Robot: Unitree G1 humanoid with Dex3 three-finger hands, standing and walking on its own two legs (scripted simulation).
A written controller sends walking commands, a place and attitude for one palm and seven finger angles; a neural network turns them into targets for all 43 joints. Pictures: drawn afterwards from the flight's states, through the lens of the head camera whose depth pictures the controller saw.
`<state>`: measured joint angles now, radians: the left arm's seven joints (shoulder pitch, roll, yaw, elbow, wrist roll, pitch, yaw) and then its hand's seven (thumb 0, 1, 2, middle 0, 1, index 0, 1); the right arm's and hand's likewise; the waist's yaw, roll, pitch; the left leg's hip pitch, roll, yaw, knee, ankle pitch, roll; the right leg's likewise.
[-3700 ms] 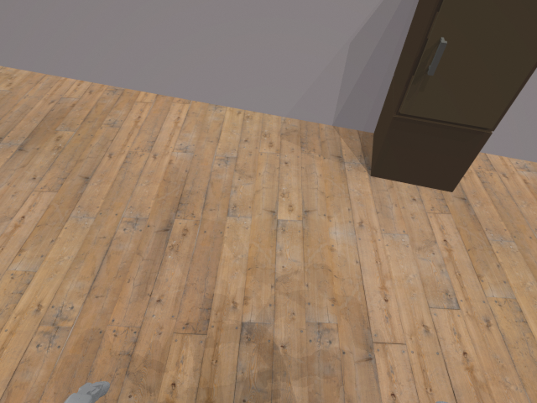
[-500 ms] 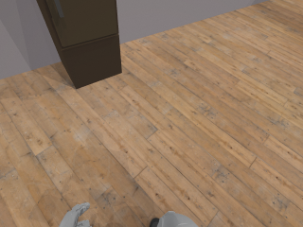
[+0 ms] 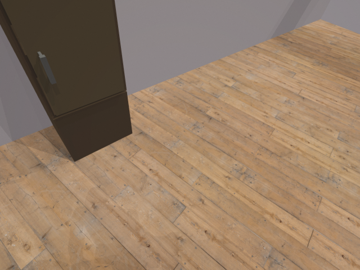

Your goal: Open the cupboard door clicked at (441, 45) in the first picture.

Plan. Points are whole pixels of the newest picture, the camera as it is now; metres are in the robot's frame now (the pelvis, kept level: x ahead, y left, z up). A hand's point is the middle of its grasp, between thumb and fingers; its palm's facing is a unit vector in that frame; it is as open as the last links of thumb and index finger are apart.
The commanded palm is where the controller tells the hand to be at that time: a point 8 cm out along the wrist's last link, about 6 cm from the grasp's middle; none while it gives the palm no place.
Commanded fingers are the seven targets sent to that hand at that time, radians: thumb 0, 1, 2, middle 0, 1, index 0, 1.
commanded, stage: walk to a spot facing it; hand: left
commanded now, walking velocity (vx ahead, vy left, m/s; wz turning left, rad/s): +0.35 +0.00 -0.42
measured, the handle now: (46, 67) +0.83 +0.63 -0.07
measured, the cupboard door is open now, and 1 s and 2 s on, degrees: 0 0 0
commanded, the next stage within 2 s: turn to face it in 0.54 s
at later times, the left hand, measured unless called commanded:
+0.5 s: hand (152, 199) +0.34 +0.11 -0.17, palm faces -0.17 -0.96 -0.20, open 7.4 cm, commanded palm none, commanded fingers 0.00 0.90 0.90 -0.20 -0.30 -0.20 -0.30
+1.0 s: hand (147, 169) +0.45 +0.14 -0.18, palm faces -0.03 -0.99 -0.17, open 7.4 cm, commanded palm none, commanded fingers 0.00 0.90 0.90 -0.20 -0.30 -0.20 -0.30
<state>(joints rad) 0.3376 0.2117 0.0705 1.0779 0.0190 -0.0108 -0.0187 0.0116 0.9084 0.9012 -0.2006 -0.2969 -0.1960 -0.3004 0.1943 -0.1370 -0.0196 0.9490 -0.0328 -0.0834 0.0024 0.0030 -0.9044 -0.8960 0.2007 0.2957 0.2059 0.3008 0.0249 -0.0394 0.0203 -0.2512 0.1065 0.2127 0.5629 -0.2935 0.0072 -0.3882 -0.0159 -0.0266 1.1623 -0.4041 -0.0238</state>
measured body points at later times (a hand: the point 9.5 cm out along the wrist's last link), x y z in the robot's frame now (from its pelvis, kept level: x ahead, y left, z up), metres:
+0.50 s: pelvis +0.23 -0.06 -0.01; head +0.25 -0.07 +0.44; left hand +0.35 +0.16 -0.15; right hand +0.15 -0.28 -0.17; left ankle +0.16 +0.09 -0.63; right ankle +0.27 -0.15 -0.73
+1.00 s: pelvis +0.39 -0.04 +0.00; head +0.42 -0.02 +0.45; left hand +0.46 +0.19 -0.16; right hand +0.41 -0.28 -0.14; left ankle +0.45 +0.04 -0.73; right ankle +0.34 -0.18 -0.66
